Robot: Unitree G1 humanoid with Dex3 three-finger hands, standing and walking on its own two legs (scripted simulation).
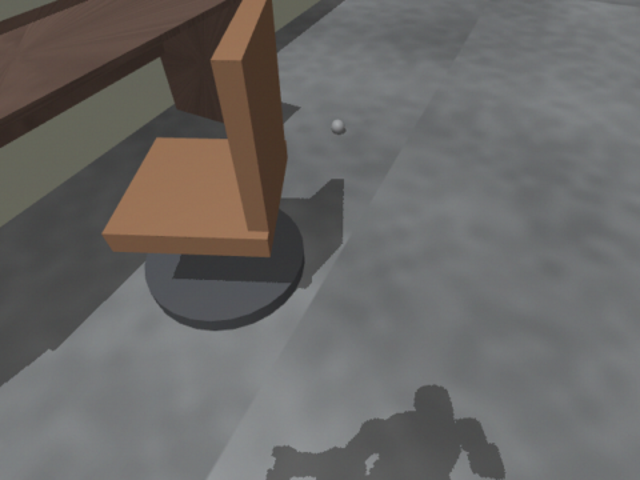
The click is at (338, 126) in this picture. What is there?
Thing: free ball
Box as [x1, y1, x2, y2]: [331, 119, 343, 132]
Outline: 336,119 332,122 331,128 335,132 340,132 343,129 343,123 341,120
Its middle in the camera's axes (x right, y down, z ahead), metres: +0.11 -0.65 +2.18
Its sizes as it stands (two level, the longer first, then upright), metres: 0.076 0.076 0.076
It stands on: the floor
